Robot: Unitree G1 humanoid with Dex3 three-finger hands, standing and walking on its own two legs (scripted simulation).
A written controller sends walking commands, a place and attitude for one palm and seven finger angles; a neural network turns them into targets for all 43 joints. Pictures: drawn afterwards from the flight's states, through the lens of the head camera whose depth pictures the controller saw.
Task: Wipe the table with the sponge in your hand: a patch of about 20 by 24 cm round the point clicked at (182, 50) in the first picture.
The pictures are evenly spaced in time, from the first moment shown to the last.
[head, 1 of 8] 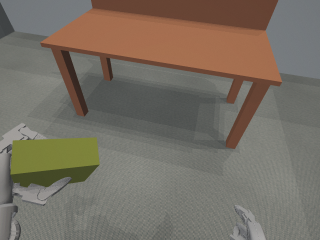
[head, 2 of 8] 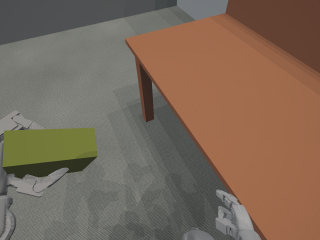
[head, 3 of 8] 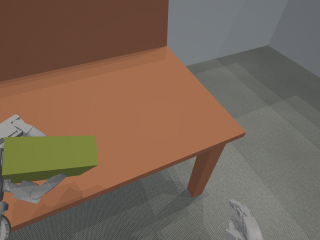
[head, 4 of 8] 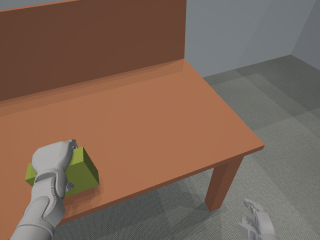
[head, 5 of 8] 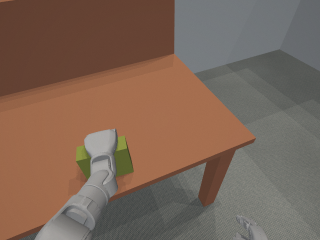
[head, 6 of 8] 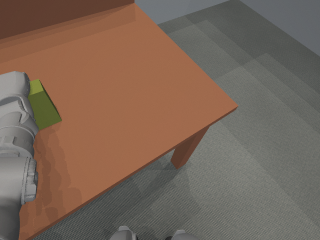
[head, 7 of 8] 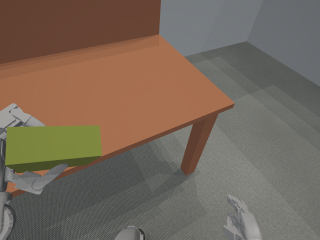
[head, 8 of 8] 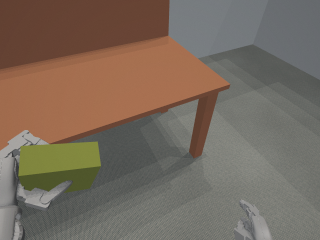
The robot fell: no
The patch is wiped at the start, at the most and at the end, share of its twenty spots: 0.00 1.00 1.00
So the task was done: yes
